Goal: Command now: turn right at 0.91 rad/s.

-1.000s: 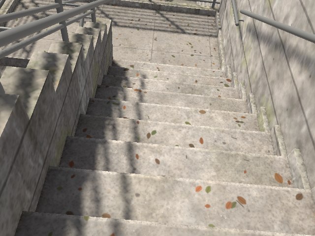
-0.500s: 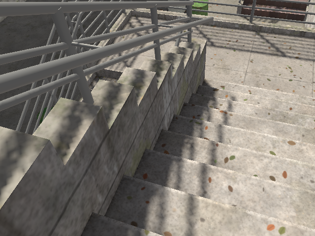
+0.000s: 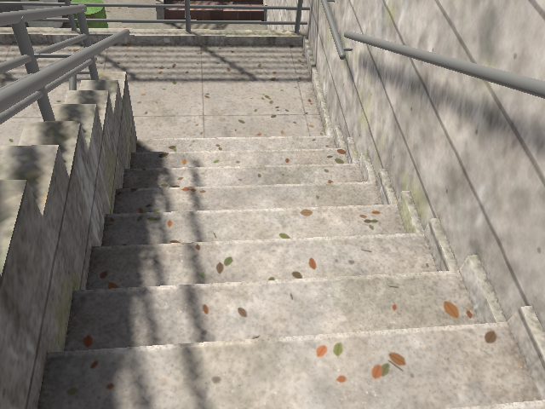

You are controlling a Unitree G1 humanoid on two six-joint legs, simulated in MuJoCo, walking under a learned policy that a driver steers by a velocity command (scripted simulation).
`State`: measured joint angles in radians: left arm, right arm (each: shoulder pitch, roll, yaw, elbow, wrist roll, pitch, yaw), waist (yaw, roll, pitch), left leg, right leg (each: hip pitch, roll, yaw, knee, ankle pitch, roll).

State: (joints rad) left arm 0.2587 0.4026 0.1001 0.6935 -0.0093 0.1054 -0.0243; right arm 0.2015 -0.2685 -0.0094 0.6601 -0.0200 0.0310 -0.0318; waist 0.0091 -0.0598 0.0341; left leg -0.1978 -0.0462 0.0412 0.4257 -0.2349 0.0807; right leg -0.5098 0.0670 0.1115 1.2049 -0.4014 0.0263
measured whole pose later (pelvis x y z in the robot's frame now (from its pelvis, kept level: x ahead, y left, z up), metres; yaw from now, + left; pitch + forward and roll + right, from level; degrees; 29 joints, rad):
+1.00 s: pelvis +0.30 +0.06 -0.19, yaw +27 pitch -1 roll -3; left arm 0.49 0.27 0.03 0.97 0.04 -0.04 0.04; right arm 0.16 -0.29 -0.07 0.84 -0.03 0.01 0.03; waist 0.05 0.05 0.07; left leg -0.32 -0.02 0.07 0.61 -0.27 0.14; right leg -0.19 -0.08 -0.13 1.75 -0.72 -0.03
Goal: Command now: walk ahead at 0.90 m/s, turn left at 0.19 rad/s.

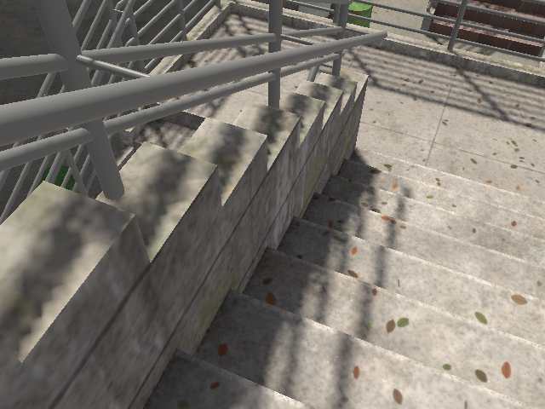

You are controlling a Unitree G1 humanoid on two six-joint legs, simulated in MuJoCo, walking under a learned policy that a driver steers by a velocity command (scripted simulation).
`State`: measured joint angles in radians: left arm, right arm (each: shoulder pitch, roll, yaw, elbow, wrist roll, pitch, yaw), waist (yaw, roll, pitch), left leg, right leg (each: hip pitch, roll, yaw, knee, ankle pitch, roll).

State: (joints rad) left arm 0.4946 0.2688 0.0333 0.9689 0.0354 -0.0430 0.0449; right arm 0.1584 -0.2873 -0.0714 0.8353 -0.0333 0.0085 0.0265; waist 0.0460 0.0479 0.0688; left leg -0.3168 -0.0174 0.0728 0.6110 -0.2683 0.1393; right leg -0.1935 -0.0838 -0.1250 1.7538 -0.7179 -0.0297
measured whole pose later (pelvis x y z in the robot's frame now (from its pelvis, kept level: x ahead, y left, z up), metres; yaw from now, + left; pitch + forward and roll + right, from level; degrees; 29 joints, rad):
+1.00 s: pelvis +0.74 -0.15 -0.38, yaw -41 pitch +0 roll +1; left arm 0.20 0.30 0.06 0.87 0.05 0.00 0.01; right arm 0.54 -0.25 -0.06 1.01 -0.02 -0.11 0.00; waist -0.04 -0.04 -0.04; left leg -0.24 -0.03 0.05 0.84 -0.60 0.03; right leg -0.76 0.04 0.12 1.57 -0.32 -0.13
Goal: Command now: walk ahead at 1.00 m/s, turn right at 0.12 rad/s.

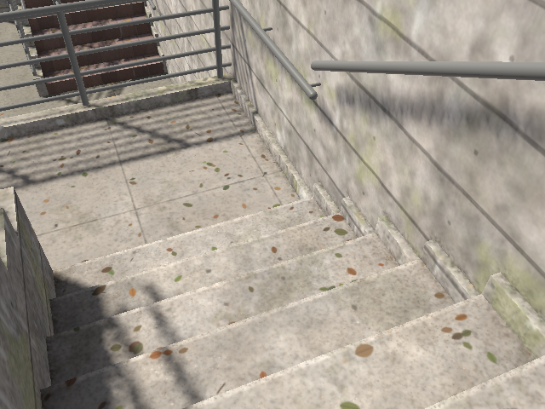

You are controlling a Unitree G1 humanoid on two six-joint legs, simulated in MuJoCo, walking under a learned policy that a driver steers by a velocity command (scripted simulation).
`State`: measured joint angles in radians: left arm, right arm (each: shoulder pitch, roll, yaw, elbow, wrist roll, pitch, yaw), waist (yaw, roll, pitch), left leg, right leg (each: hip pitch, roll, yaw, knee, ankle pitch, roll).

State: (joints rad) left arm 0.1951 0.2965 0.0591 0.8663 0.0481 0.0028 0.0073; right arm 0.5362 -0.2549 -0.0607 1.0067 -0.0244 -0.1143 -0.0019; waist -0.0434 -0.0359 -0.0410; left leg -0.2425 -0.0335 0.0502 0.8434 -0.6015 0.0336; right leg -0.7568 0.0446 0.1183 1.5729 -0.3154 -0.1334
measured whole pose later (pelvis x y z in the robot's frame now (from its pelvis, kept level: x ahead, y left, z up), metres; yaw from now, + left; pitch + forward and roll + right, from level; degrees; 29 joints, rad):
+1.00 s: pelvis +0.85 +0.19 -0.45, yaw +36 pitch -3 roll +0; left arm 0.23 0.22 0.04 0.86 0.02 -0.07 -0.01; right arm 0.42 -0.21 -0.04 1.00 -0.02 -0.07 -0.03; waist 0.01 -0.01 -0.03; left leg -0.23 -0.16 0.01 1.64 -0.67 0.15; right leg -0.36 0.01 -0.04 0.63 0.19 -0.12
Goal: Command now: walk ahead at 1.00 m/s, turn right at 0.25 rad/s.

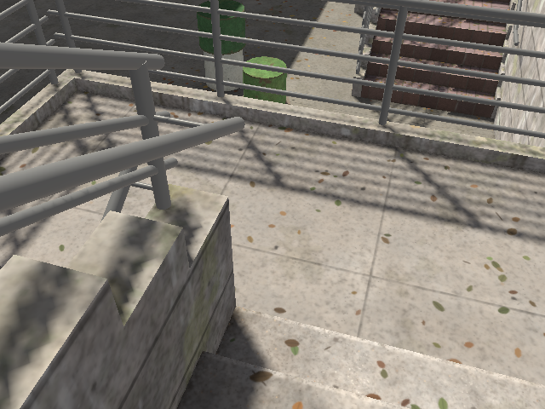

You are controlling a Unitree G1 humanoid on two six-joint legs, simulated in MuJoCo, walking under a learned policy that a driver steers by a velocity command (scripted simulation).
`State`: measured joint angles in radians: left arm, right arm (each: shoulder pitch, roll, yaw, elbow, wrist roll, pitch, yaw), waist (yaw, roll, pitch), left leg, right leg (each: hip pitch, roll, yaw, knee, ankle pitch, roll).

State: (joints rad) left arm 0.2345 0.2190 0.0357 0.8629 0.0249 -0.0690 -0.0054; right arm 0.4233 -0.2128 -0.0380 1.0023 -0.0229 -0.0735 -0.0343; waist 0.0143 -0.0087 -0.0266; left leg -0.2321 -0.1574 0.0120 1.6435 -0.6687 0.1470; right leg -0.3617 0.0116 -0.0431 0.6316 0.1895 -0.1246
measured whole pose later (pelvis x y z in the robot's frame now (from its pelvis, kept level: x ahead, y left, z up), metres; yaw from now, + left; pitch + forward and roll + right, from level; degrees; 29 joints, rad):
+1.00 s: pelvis +0.80 -0.19 -0.45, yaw -34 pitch -2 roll -2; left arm 0.36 0.17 0.01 1.01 0.03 -0.10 0.00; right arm 0.28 -0.17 -0.04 0.95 -0.03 -0.05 -0.01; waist -0.04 0.01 0.00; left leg -0.71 0.07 -0.14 0.98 0.22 0.06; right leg -0.28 0.10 -0.16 1.03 -0.74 -0.12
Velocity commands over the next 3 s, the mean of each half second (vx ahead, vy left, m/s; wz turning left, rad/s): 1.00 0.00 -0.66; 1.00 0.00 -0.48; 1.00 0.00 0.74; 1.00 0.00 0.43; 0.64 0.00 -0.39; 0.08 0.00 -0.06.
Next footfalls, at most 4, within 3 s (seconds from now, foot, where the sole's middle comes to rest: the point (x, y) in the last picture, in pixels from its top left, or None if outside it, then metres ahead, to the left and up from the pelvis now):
0.36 left None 0.47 0.08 -0.97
0.76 right None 0.73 -0.20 -1.14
1.14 left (343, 359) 1.06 -0.23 -1.31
1.56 right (400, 308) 1.42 -0.54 -1.48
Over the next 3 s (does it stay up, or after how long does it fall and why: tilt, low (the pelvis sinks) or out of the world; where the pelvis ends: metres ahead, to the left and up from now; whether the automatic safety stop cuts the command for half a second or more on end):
stays up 2.13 -0.48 -0.70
